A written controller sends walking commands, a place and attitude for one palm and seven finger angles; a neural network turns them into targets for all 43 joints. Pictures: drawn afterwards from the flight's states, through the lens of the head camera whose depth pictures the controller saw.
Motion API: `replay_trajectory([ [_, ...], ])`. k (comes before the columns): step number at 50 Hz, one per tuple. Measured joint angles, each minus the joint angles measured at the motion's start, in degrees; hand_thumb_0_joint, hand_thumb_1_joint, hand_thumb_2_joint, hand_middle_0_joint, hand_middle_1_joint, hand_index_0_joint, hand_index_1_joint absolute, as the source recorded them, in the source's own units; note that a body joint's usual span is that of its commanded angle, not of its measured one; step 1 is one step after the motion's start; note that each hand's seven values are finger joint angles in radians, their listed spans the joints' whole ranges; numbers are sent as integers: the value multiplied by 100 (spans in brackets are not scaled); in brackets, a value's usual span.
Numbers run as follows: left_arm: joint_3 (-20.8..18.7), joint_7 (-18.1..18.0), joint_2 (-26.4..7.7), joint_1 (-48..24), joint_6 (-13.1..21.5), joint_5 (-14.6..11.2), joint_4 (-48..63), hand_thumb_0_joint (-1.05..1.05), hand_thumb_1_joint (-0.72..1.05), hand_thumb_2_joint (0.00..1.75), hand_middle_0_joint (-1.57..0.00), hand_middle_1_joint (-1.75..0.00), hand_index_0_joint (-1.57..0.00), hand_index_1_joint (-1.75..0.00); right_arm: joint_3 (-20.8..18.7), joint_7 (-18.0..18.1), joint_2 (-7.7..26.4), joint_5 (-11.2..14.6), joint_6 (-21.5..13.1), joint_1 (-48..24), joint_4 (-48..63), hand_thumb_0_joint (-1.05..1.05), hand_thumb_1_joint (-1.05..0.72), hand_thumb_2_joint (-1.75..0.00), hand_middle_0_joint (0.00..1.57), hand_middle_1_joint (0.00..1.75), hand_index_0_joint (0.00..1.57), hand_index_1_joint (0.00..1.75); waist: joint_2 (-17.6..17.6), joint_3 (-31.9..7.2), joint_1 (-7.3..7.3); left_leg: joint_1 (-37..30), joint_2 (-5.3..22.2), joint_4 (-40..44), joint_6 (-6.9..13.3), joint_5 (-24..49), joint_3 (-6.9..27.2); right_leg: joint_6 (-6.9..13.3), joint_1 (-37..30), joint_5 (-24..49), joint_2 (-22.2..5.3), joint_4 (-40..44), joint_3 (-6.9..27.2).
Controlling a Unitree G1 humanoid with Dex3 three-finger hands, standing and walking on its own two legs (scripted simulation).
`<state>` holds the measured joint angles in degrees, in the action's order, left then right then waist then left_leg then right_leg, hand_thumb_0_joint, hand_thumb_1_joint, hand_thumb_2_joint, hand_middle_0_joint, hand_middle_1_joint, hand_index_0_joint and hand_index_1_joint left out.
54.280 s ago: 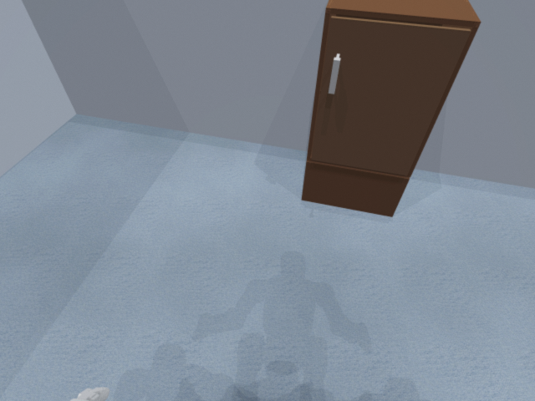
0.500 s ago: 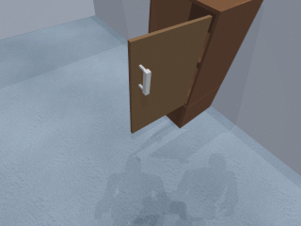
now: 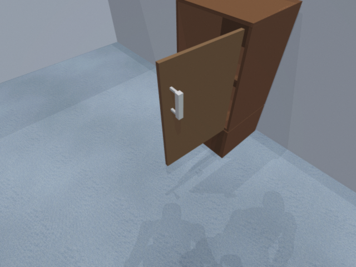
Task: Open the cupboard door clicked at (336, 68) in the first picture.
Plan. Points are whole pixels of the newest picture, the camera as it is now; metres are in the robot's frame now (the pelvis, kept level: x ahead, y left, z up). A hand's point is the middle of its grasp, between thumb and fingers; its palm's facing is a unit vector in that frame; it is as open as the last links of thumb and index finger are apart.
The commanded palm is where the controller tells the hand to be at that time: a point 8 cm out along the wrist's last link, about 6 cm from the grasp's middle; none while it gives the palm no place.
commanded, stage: let the arm hang, fingers relaxed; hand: left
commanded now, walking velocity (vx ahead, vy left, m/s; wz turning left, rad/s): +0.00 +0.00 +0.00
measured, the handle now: (175, 103) +0.69 +0.05 -0.05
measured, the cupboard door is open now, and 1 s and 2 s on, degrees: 86 86 86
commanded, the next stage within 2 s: look to check the result in 0.24 s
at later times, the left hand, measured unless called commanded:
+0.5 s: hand out of the picture -0.02 +0.17 -0.17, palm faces +0.04 -0.98 -0.19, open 7.4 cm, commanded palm none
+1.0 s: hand out of the picture +0.02 +0.17 -0.17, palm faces +0.02 -0.97 -0.23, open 7.4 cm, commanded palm none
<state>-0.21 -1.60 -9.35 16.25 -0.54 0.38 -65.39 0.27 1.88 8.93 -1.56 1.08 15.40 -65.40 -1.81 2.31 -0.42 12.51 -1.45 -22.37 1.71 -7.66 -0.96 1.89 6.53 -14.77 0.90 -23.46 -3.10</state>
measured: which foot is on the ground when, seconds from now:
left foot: down 0.00-1.00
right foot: down 0.00-1.00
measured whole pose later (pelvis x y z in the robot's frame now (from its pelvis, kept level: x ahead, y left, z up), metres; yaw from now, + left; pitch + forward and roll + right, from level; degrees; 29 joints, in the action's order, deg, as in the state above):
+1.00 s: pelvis +0.01 -0.01 +0.00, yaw +0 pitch -2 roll +0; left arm -0.5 -1.7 -10.1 14.3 0.7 0.3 -65.6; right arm -0.3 2.1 10.9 -1.2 0.0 12.6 -66.2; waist -0.9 3.4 -0.2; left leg 11.1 -0.6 -21.4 0.6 -8.2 -0.5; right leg 2.9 4.6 -14.8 1.9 -21.3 -3.3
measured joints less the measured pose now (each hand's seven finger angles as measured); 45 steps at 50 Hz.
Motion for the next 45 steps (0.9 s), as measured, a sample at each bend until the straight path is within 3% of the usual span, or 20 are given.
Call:
replay_trajectory([
  [15,12,-16,247,26,58,-6,-55,0,91,90,-20,-30,-20,-30,-14,48,-133,21,-85,112,-96,0,-91,-90,20,30,20,30,124,41,-2,8,-11,34,7,1,-15,-9,19,-7,-11,14,16],
  [45,-21,-14,-7,-111,108,-2,-45,0,91,90,-20,-30,-20,-30,-53,28,123,35,-102,-215,-83,0,-90,-90,20,30,20,30,87,117,23,-102,63,76,-86,-49,35,76,-141,-14,72,158,-18],
])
